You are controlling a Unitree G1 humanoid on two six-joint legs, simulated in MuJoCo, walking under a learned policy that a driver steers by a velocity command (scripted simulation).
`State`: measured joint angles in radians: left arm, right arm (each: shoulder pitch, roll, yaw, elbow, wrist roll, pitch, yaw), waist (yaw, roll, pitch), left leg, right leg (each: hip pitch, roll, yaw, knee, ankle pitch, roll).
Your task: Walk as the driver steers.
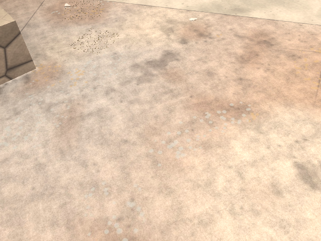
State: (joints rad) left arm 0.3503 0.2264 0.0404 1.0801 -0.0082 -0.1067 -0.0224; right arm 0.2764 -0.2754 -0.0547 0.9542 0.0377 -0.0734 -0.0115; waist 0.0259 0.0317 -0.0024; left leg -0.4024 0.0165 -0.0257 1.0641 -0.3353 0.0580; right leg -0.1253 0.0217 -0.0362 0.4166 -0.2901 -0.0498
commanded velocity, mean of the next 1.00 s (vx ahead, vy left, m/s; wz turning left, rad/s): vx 0.41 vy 0.00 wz -0.28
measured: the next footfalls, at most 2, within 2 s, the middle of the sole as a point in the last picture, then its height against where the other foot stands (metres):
left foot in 0.36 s outside the picture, level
right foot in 0.88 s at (212, 220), level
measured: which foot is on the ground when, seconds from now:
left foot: up 0.00-0.34, down 0.36-0.88, up 0.90-1.00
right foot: down 0.00-0.38, up 0.40-0.86, down 0.88-1.00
